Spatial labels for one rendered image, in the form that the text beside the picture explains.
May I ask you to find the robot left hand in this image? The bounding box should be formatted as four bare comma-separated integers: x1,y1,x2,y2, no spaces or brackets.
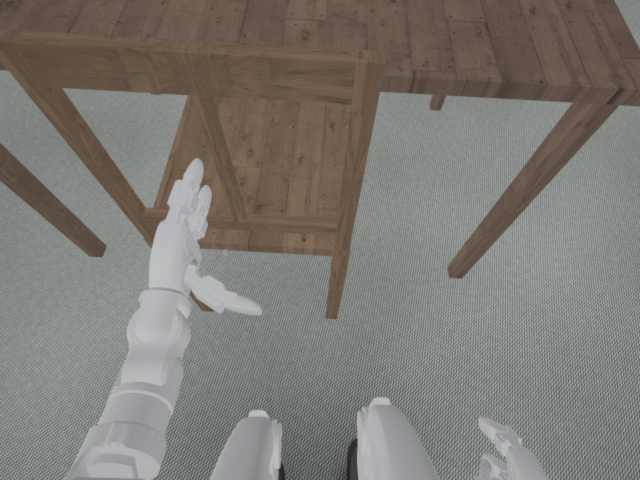
149,158,262,315

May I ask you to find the robot left forearm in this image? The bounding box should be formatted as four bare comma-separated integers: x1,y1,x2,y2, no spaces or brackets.
64,288,192,480

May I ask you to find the robot right hand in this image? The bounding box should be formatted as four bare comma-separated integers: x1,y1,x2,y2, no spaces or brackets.
474,417,548,480

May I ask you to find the chair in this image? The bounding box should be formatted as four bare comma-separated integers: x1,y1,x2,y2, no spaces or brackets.
0,30,385,319

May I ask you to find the robot right shin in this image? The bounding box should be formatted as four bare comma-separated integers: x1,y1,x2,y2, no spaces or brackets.
357,397,391,480

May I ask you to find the right robot thigh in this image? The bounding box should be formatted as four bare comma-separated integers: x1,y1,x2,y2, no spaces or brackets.
357,405,440,480

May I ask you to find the table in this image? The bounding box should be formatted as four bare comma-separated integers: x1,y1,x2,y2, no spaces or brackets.
0,0,640,279

